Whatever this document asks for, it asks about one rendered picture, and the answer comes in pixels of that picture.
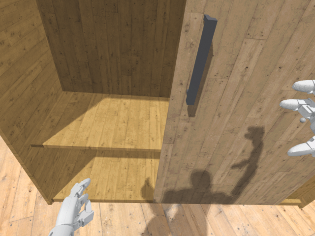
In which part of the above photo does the left robot forearm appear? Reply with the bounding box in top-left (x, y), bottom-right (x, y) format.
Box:
top-left (48, 225), bottom-right (74, 236)

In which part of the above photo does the robot right hand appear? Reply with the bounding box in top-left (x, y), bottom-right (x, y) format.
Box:
top-left (279, 80), bottom-right (315, 157)

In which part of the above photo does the wardrobe door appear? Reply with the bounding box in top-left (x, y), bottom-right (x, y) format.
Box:
top-left (286, 175), bottom-right (315, 199)
top-left (153, 0), bottom-right (315, 205)

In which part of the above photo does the handle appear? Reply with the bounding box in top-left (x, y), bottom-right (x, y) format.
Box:
top-left (186, 14), bottom-right (218, 105)

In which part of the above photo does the robot left hand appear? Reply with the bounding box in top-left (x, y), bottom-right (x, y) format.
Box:
top-left (55, 178), bottom-right (94, 231)

